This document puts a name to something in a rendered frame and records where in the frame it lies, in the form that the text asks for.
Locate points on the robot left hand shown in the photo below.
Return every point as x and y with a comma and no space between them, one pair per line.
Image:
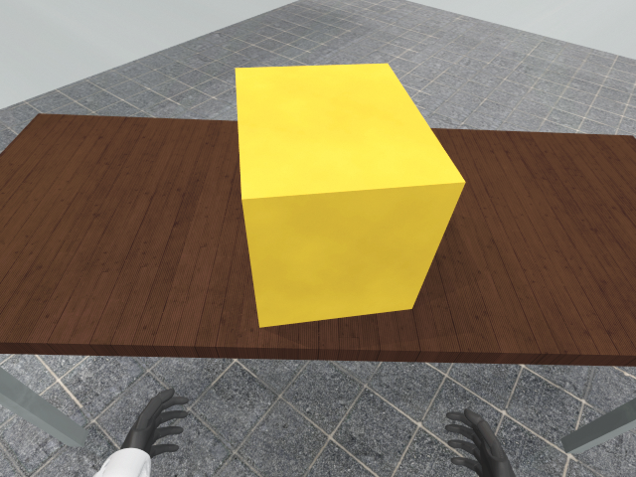
144,431

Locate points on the robot right hand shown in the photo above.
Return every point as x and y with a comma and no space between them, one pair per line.
492,459

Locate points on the table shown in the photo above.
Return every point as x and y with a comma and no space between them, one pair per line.
125,236

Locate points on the left robot forearm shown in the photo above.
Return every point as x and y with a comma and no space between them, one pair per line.
127,462

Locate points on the carton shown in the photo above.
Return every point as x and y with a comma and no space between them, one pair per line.
346,191

